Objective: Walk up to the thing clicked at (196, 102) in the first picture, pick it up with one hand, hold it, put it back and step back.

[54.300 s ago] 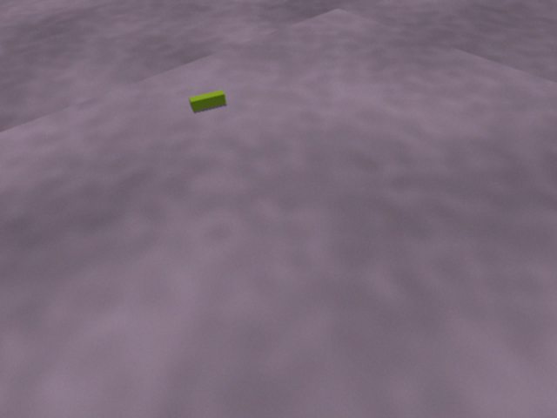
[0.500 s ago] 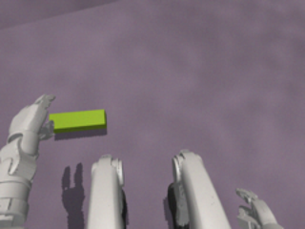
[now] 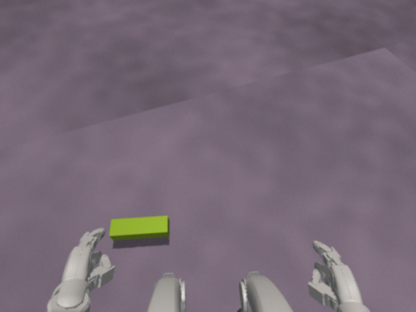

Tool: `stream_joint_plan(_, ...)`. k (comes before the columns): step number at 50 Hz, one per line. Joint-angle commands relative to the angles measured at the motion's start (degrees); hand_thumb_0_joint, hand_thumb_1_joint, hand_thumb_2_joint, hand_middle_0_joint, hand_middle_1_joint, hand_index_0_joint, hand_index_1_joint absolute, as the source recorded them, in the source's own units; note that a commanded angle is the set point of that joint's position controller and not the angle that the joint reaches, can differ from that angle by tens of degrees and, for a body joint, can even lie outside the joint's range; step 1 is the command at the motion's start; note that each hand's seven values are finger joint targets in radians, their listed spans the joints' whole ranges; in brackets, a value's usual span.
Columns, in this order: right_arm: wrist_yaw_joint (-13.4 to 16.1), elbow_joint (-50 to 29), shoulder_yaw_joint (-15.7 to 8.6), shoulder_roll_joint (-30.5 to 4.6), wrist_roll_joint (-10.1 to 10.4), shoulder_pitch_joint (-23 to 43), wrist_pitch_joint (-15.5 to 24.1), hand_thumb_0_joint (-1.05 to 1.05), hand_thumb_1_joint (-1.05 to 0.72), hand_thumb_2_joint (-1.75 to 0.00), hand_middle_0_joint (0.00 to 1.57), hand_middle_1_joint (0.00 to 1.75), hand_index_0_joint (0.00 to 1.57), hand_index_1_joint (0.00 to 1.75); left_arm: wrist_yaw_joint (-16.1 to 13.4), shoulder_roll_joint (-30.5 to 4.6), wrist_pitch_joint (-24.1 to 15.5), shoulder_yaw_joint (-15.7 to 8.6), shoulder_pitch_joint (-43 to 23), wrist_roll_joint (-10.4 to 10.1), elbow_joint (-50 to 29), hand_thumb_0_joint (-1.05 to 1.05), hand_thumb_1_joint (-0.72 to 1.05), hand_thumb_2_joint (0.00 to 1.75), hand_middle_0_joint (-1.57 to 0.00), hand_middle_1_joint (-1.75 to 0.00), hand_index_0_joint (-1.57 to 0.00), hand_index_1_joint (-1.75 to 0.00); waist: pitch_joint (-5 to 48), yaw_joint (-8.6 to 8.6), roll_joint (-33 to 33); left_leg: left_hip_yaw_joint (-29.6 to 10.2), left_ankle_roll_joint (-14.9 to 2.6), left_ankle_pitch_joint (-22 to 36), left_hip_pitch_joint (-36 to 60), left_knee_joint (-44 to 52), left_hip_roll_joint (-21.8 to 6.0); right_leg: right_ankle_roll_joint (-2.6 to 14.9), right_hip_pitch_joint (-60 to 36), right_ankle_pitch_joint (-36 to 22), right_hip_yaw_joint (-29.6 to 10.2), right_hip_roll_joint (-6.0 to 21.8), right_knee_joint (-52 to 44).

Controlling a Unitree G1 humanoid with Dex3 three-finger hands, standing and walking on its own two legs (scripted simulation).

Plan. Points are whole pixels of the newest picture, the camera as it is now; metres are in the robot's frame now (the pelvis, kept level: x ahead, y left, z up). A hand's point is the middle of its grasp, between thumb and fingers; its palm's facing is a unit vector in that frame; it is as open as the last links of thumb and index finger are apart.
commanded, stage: home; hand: left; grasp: from above
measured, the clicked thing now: (140, 228) +0.48 +0.26 -0.61
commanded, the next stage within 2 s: none
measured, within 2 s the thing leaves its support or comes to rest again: neither
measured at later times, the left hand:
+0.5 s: hand (97, 290) +0.19 +0.18 +0.02, palm faces +0.08 -0.98 -0.20, open 7.4 cm
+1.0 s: hand (101, 289) +0.19 +0.18 +0.02, palm faces +0.07 -0.98 -0.20, open 7.4 cm
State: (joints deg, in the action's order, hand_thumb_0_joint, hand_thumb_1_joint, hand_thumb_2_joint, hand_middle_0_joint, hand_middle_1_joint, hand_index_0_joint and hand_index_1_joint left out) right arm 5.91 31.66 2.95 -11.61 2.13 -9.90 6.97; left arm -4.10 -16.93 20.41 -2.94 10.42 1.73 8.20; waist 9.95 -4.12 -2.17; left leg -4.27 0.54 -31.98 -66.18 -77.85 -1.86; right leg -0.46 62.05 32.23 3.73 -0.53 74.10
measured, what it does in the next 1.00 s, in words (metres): rises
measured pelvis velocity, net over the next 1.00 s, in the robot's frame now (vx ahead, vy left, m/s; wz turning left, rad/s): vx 0.04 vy -0.01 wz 0.03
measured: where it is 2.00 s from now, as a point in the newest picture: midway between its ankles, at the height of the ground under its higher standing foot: outside the picture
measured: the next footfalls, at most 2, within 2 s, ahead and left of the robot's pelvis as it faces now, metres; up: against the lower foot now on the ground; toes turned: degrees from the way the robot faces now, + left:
none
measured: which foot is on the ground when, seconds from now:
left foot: down 0.00-1.00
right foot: down 0.00-1.00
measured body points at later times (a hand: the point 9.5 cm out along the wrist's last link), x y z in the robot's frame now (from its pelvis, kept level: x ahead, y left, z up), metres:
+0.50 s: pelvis +0.04 +0.00 +0.07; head +0.05 +0.00 +0.52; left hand +0.19 +0.23 +0.04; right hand +0.22 -0.24 +0.01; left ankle +0.04 +0.12 -0.61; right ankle +0.03 -0.13 -0.61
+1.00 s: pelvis +0.04 -0.01 +0.07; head +0.05 +0.00 +0.52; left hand +0.19 +0.23 +0.04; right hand +0.20 -0.25 +0.01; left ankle +0.04 +0.12 -0.61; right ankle +0.03 -0.13 -0.61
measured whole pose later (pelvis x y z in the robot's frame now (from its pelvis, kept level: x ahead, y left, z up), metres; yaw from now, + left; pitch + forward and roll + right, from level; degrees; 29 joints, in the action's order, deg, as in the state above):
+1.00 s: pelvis +0.04 -0.01 +0.07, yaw +2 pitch +9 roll -3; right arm 10.1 31.3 1.8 -12.6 0.2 -17.0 13.7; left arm -1.1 -12.5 26.1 -1.9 28.5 -3.1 -6.5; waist 9.0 -2.7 -2.9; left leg -3.4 0.8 -27.7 -39.6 -57.7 -1.7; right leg -0.2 35.7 27.9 3.3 -0.3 54.1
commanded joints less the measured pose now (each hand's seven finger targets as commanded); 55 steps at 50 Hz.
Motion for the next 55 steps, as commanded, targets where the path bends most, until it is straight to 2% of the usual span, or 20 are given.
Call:
stream_joint_plan(1, 3.11, -7.73, -2.79, -7.74, 0.02, -1.91, 3.69, 0.0, -0.9, -0.9, 0.2, 0.3, 0.2, 0.3, -1.12, -5.7, 0.0, -4.19, 1.59, -3.08, -15.27, 0.0, 0.9, 0.9, -0.2, -0.3, -0.2, -0.3, 15.11, 0.08, -4.11, 0.04, -1.14, 13.48, 22.98, 18.31, 0.91, 1.17, -16.48, -14.23, -1.24, -0.97, -17.15)
stream_joint_plan(2, 3.52, -8.33, -2.61, -7.41, -0.07, -2.55, 4.0, 0.0, -0.9, -0.9, 0.2, 0.3, 0.2, 0.3, -1.01, -4.27, 0.56, -3.53, 4.52, -3.59, -16.19, 0.0, 0.9, 0.9, -0.2, -0.3, -0.2, -0.3, 14.44, -0.24, -3.76, 0.34, -1.16, 15.26, 23.96, 19.27, 1.17, 1.16, -18.28, -15.75, -1.06, -1.11, -18.61)
stream_joint_plan(4, 4.2, -8.85, -2.65, -7.27, -0.22, -3.17, 4.53, 0.0, -0.9, -0.9, 0.2, 0.3, 0.2, 0.3, -0.88, -4.13, 1.37, -4.38, 7.09, -4.78, -18.61, 0.0, 0.9, 0.9, -0.2, -0.3, -0.2, -0.3, 12.66, 0.46, -3.19, 1.02, -1.22, 16.51, 25.95, 21.47, 1.34, 0.94, -21.34, -16.99, -0.79, -1.14, -21.37)
stream_joint_plan(5, 4.47, -9.05, -2.55, -7.02, -0.3, -3.82, 4.81, 0.0, -0.9, -0.9, 0.2, 0.3, 0.2, 0.3, -0.67, -2.93, 1.75, -3.63, 8.81, -5.08, -19.52, 0.0, 0.9, 0.9, -0.2, -0.3, -0.2, -0.3, 12.22, 0.14, -3.3, 1.18, -1.1, 17.59, 27.12, 22.53, 1.33, 1.09, -22.43, -17.83, -0.72, -1.27, -22.19)
stream_joint_plan(7, 4.94, -9.69, -2.73, -6.93, -0.46, -4.06, 5.34, 0.0, -0.9, -0.9, 0.2, 0.3, 0.2, 0.3, -0.42, -2.53, 2.49, -3.58, 11.91, -5.57, -22.2, 0.0, 0.9, 0.9, -0.2, -0.3, -0.2, -0.3, 11.66, 0.48, -2.95, 1.4, -1.06, 19.94, 29.36, 24.01, 1.37, 0.99, -24.68, -19.71, -0.4, -1.36, -23.94)
stream_joint_plan(11, 5.42, -10.76, -2.84, -6.71, -0.79, -3.97, 6.32, 0.0, -0.9, -0.9, 0.2, 0.3, 0.2, 0.3, 0.33, -1.13, 3.4, -2.24, 16.91, -5.38, -24.38, 0.0, 0.9, 0.9, -0.2, -0.3, -0.2, -0.3, 6.32, 0.84, -0.85, 1.29, -1.32, 18.84, 30.11, 26.79, 1.63, 0.76, -26.15, -18.67, 0.3, -1.47, -27.13)
stream_joint_plan(12, 5.46, -10.99, -2.96, -6.84, -0.83, -3.74, 6.6, 0.0, -0.9, -0.9, 0.2, 0.3, 0.2, 0.3, 0.51, -1.43, 3.38, -2.74, 17.13, -5.33, -25.45, 0.0, 0.9, 0.9, -0.2, -0.3, -0.2, -0.3, 5.62, 1.1, -0.15, 1.29, -1.46, 17.72, 30.28, 27.54, 1.63, 0.73, -26.54, -17.66, 0.39, -1.5, -27.78)
stream_joint_plan(15, 5.55, -11.28, -3.36, -7.13, -1.04, -3.75, 7.38, 0.0, -0.9, -0.9, 0.2, 0.3, 0.2, 0.3, 1.32, -1.16, 3.72, -2.04, 18.22, -5.13, -26.97, 0.0, 0.9, 0.9, -0.2, -0.3, -0.2, -0.3, 4.93, 0.98, -0.04, 1.74, -1.54, 17.89, 31.88, 28.57, 1.75, 0.6, -27.22, -17.58, 0.44, -1.47, -28.75)
stream_joint_plan(19, 5.42, -11.26, -3.59, -7.61, -1.4, -3.34, 8.3, 0.0, -0.9, -0.9, 0.2, 0.3, 0.2, 0.3, 2.18, -0.95, 3.61, -1.82, 18.01, -4.65, -26.06, 0.0, 0.9, 0.9, -0.2, -0.3, -0.2, -0.3, 1.53, 1.12, 0.57, 1.58, -1.45, 15.93, 32.11, 29.91, 1.68, 0.56, -26.46, -15.24, 0.93, -1.47, -29.27)
stream_joint_plan(20, 5.35, -11.16, -3.78, -7.73, -1.48, -3.12, 8.49, 0.0, -0.9, -0.9, 0.2, 0.3, 0.2, 0.3, 2.31, -1.57, 3.33, -2.23, 16.8, -4.45, -26.54, 0.0, 0.9, 0.9, -0.2, -0.3, -0.2, -0.3, 1.81, 1.12, -0.32, 1.85, -1.5, 15.68, 31.99, 29.58, 1.86, 0.42, -26.32, -15.34, 0.58, -1.2, -29.54)
stream_joint_plan(21, 5.36, -10.84, -3.82, -7.89, -1.63, -3.31, 8.72, 0.0, -0.9, -0.9, 0.2, 0.3, 0.2, 0.3, 2.56, -1.3, 3.15, -1.69, 15.82, -4.44, -26.17, 0.0, 0.9, 0.9, -0.2, -0.3, -0.2, -0.3, 2.27, 0.35, 0.23, 1.68, -1.52, 15.41, 32.55, 29.7, 1.87, 0.39, -26.34, -15.17, 0.51, -1.29, -29.47)
stream_joint_plan(27, 5.17, -10.51, -3.88, -8.09, -1.84, -2.83, 9.63, 0.0, -0.9, -0.9, 0.2, 0.3, 0.2, 0.3, 2.74, -2.11, 2.65, -2.54, 16.65, -4.26, -26.5, 0.0, 0.9, 0.9, -0.2, -0.3, -0.2, -0.3, 3.72, 1.46, -0.46, 2.1, -1.44, 18.46, 33.5, 28.71, 2.14, 0.12, -27.79, -18.28, 0.19, -0.92, -29.16)
stream_joint_plan(31, 5.12, -10.23, -3.69, -7.94, -1.91, -2.23, 9.82, 0.0, -0.9, -0.9, 0.2, 0.3, 0.2, 0.3, 2.58, -1.93, 2.51, -2.14, 16.28, -4.14, -26.07, 0.0, 0.9, 0.9, -0.2, -0.3, -0.2, -0.3, 3.45, 1.41, -0.46, 1.87, -1.45, 16.85, 33.38, 29.16, 2.2, 0.09, -27.9, -17.13, 0.14, -0.88, -29.49)
stream_joint_plan(37, 5.12, -9.85, -3.75, -7.97, -1.93, -2.57, 9.8, 0.0, -0.9, -0.9, 0.2, 0.3, 0.2, 0.3, 2.46, -1.92, 2.67, -2.08, 16.91, -4.11, -26.02, 0.0, 0.9, 0.9, -0.2, -0.3, -0.2, -0.3, 4.3, 1.55, -0.86, 2.0, -1.36, 19.75, 33.93, 28.61, 2.05, 0.17, -28.63, -19.76, 0.06, -0.85, -28.88)
stream_joint_plan(43, 5.21, -9.98, -3.7, -7.9, -1.79, -1.96, 9.89, 0.0, -0.9, -0.9, 0.2, 0.3, 0.2, 0.3, 2.41, -1.7, 2.96, -2.17, 17.08, -4.21, -25.04, 0.0, 0.9, 0.9, -0.2, -0.3, -0.2, -0.3, 2.32, 1.87, 0.1, 2.07, -1.47, 15.37, 32.67, 29.46, 1.97, 0.14, -27.49, -15.47, 0.08, -0.86, -29.76)
stream_joint_plan(45, 5.29, -9.95, -3.84, -7.92, -1.78, -2.32, 9.94, 0.0, -0.9, -0.9, 0.2, 0.3, 0.2, 0.3, 2.37, -1.96, 2.92, -2.74, 16.88, -4.32, -25.9, 0.0, 0.9, 0.9, -0.2, -0.3, -0.2, -0.3, 3.73, 2.03, -0.21, 2.17, -1.4, 16.58, 33.26, 29.17, 1.93, 0.18, -28.24, -16.58, -0.03, -0.8, -29.55)
stream_joint_plan(47, 5.18, -9.73, -3.93, -7.99, -1.87, -2.63, 10.12, 0.0, -0.9, -0.9, 0.2, 0.3, 0.2, 0.3, 2.54, -1.59, 2.91, -2.24, 17.25, -4.37, -25.82, 0.0, 0.9, 0.9, -0.2, -0.3, -0.2, -0.3, 3.74, 2.02, -0.65, 1.75, -1.23, 16.64, 33.0, 29.48, 1.86, 0.28, -28.2, -16.5, 0.22, -1.01, -29.02)
stream_joint_plan(51, 5.23, -9.96, -3.87, -7.98, -1.71, -2.16, 10.18, 0.0, -0.9, -0.9, 0.2, 0.3, 0.2, 0.3, 2.59, -1.74, 2.83, -2.21, 16.34, -4.39, -25.75, 0.0, 0.9, 0.9, -0.2, -0.3, -0.2, -0.3, 2.27, 1.97, -0.6, 1.53, -1.27, 13.34, 32.22, 30.19, 1.75, 0.34, -26.9, -13.3, 0.27, -1.06, -29.5)
stream_joint_plan(55, 5.3, -9.77, -3.96, -8.14, -1.65, -2.49, 10.36, 0.0, -0.9, -0.9, 0.2, 0.3, 0.2, 0.3, 2.7, -1.89, 2.98, -2.22, 16.42, -4.51, -26.26, 0.0, 0.9, 0.9, -0.2, -0.3, -0.2, -0.3, 3.37, 1.92, -0.68, 1.69, -1.27, 15.58, 32.88, 29.65, 1.66, 0.35, -27.42, -15.25, 0.16, -1.01, -29.09)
